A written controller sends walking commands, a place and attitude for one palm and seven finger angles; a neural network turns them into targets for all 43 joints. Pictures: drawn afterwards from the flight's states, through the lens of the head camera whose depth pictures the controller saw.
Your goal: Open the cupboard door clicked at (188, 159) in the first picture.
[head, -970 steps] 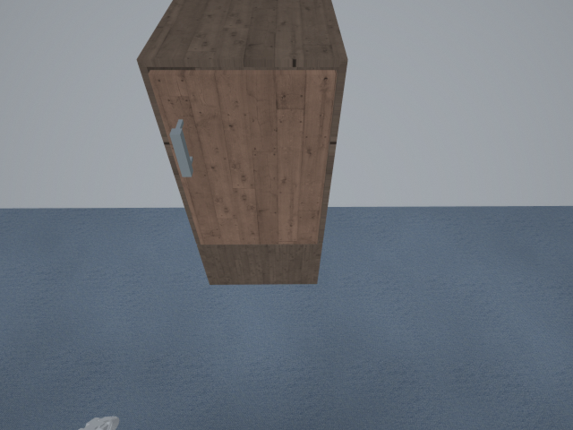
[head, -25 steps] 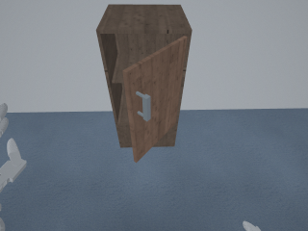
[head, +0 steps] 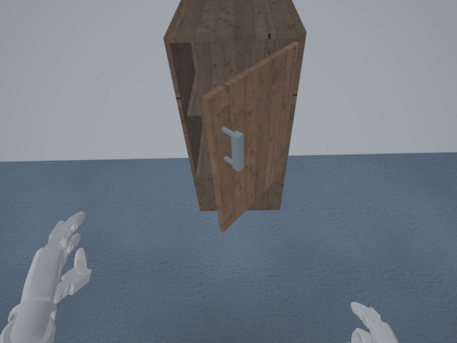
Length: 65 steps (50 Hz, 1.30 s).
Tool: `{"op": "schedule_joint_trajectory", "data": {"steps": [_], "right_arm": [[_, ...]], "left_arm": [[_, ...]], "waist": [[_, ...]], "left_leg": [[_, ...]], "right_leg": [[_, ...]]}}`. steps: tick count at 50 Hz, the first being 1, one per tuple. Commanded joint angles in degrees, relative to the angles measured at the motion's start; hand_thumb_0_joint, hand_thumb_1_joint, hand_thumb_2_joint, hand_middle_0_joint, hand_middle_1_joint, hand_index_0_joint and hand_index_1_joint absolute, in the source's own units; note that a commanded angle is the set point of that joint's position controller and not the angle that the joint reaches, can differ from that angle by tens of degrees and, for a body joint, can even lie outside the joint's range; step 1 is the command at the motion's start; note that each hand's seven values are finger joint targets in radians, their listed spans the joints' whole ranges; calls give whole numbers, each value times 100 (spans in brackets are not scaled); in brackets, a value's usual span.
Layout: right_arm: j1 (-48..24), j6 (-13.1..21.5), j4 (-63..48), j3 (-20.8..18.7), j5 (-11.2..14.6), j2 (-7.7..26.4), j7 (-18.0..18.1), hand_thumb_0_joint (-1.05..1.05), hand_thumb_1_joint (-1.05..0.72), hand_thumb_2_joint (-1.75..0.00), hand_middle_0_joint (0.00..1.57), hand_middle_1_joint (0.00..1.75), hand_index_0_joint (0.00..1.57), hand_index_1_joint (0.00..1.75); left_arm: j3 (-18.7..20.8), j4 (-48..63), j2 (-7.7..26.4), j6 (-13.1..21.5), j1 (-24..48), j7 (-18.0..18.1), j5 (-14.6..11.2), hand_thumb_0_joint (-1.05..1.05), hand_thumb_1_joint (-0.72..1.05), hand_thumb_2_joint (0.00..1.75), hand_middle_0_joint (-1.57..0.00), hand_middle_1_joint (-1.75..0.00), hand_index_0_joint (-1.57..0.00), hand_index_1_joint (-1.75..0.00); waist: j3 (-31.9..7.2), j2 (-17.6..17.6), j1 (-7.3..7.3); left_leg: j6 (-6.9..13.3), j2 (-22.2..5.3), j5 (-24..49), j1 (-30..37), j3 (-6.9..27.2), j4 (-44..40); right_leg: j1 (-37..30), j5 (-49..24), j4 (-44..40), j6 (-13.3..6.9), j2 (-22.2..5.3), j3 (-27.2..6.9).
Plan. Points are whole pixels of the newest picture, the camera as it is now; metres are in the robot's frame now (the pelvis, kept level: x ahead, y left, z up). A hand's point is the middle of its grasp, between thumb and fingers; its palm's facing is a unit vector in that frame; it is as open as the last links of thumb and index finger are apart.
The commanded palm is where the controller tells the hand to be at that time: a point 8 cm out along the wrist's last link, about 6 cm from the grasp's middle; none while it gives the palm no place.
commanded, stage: let the arm hang, fingers relaxed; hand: left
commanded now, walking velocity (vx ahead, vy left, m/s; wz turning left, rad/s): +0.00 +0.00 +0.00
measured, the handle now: (231, 148) +0.61 +0.04 -0.04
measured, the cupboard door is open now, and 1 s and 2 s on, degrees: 49 49 49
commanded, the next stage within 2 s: look to check the result in 1.00 s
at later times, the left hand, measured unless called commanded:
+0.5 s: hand out of the picture -0.09 +0.19 -0.16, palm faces +0.05 -0.98 -0.21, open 7.3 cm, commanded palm none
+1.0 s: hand out of the picture +0.00 +0.17 -0.17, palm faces +0.05 -0.98 -0.17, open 7.3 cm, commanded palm none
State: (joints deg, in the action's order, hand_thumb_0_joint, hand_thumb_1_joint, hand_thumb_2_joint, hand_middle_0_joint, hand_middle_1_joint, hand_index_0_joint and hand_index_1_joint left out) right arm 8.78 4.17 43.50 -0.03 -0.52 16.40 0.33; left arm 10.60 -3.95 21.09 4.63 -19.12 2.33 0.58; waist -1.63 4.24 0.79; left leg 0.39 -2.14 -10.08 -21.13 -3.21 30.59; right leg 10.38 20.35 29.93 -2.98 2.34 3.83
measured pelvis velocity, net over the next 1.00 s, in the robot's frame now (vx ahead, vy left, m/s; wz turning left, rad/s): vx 0.01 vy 0.01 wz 0.00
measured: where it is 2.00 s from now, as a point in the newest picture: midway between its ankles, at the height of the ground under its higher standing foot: outside the picture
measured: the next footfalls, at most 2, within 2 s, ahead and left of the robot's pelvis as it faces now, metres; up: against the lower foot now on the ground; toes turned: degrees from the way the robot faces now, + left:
none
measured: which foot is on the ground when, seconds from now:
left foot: down 0.00-1.00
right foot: down 0.00-1.00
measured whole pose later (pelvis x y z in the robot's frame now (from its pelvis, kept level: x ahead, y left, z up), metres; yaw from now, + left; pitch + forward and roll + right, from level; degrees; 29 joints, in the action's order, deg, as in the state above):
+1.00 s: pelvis +0.01 +0.01 +0.01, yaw +0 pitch -2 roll +0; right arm 16.9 -0.6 65.6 0.0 -1.3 6.6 2.5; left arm 0.5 -65.1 6.3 0.4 -17.7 2.2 0.1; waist 2.4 0.1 -0.9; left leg 1.2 -0.2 -8.6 -14.4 -3.8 24.6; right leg 4.0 19.0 24.5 -2.0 0.6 3.4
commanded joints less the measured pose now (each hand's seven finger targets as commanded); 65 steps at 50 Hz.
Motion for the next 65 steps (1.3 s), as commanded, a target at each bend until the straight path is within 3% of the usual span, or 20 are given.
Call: {"op": "schedule_joint_trajectory", "data": {"steps": [1,2,4,5,6,8,11,12,16,24,31,37,43,46,54,65], "right_arm": [[-18,-268,-107,-177,-92,460,-11,0,-90,-90,20,30,20,30],[55,-357,27,-153,-120,398,-6,0,-90,-90,20,30,20,30],[115,-493,271,-120,-145,272,12,0,-90,-90,20,30,20,30],[146,-535,379,-98,-153,282,25,0,-90,-90,20,30,20,30],[193,-529,542,-73,-151,276,39,0,-90,-90,20,30,20,30],[201,-496,805,-39,-133,288,84,0,-90,-90,20,30,20,30],[360,-490,1110,-51,-112,115,151,0,-90,-90,20,30,20,30],[463,-495,1223,-56,-97,61,161,0,-90,-90,20,30,20,30],[840,-520,1585,-88,-60,-66,193,0,-90,-90,20,30,20,30],[1183,-531,1969,-85,-58,-311,212,0,-90,-90,20,30,20,30],[1241,-525,2078,-89,-73,-475,196,0,-90,-90,20,30,20,30],[1213,-477,2104,-83,-80,-562,195,0,-90,-90,20,30,20,30],[1184,-451,2094,-76,-83,-567,209,0,-90,-90,20,30,20,30],[1165,-442,2068,-82,-77,-556,215,0,-90,-90,20,30,20,30],[1117,-429,2099,-67,-63,-501,228,0,-90,-90,20,30,20,30],[1027,-444,2145,-60,-45,-477,232,0,-90,-90,20,30,20,30]], "left_arm": [[-604,-2084,-2,-409,133,-206,122,0,90,90,-20,-30,-20,-30],[-656,-2462,-9,-438,353,-174,116,0,90,90,-20,-30,-20,-30],[-746,-3135,-29,-499,574,-112,81,0,90,90,-20,-30,-20,-30],[-782,-3441,-23,-524,618,-86,73,0,90,90,-20,-30,-20,-30],[-809,-3764,-74,-535,577,-86,47,0,90,90,-20,-30,-20,-30],[-843,-4393,-139,-529,286,-84,11,0,90,90,-20,-30,-20,-30],[-800,-5056,-342,-499,-19,-81,-6,0,90,90,-20,-30,-20,-30],[-823,-5208,-354,-489,-54,-86,-20,0,90,90,-20,-30,-20,-30],[-896,-5674,-537,-465,-186,-72,-27,0,90,90,-20,-30,-20,-30],[-965,-6114,-817,-447,-549,-3,-33,0,90,90,-20,-30,-20,-30],[-958,-6164,-927,-443,-634,36,-17,0,90,90,-20,-30,-20,-30],[-936,-6109,-990,-419,-593,45,-14,0,90,90,-20,-30,-20,-30],[-917,-6082,-983,-415,-492,41,-21,0,90,90,-20,-30,-20,-30],[-924,-6078,-996,-399,-508,41,-25,0,90,90,-20,-30,-20,-30],[-929,-6092,-972,-387,-492,46,-34,0,90,90,-20,-30,-20,-30],[-950,-6131,-961,-371,-562,71,-33,0,90,90,-20,-30,-20,-30]], "waist": [[128,-1466,-152],[177,-1528,-210],[321,-1114,-249],[383,-783,-256],[395,-189,-248],[375,454,-92],[199,621,-43],[150,621,-66],[323,-73,-145],[680,-534,-151],[903,-489,-147],[918,-486,-109],[890,-200,-109],[798,-367,-104],[620,-404,-109],[688,-519,-98]], "left_leg": [[214,-286,173,437,702,152],[153,-158,172,578,601,258],[87,-108,323,794,495,224],[83,-198,502,935,554,31],[135,-331,642,892,721,-261],[239,-476,449,525,960,-722],[213,-439,159,615,890,-826],[191,-417,88,680,860,-824],[190,-414,-32,897,819,-856],[204,-386,-88,956,724,-962],[206,-349,-297,862,695,-1059],[208,-332,-29,826,651,-1046],[197,-336,150,873,642,-1050],[205,-333,372,971,632,-974],[218,-365,784,1214,609,-909],[201,-363,949,1297,539,-840]], "right_leg": [[851,-644,-795,-154,-984,-901],[937,-666,-891,-250,-1090,-958],[960,-886,-939,-306,-1125,-924],[974,-705,-911,-244,-1028,-813],[794,-621,-775,-154,-865,-711],[161,-550,-761,-29,-674,-645],[-157,-668,-992,-81,-738,-642],[-174,-667,-1043,-96,-746,-654],[45,-514,-1247,-108,-761,-610],[306,-314,-1268,-84,-756,-564],[487,-111,-1215,-51,-748,-564],[395,-396,-1177,-30,-772,-564],[293,-584,-1167,-18,-769,-568],[216,-744,-1199,-26,-791,-575],[73,-1090,-1212,1,-808,-575],[19,-1422,-1279,44,-813,-587]]}}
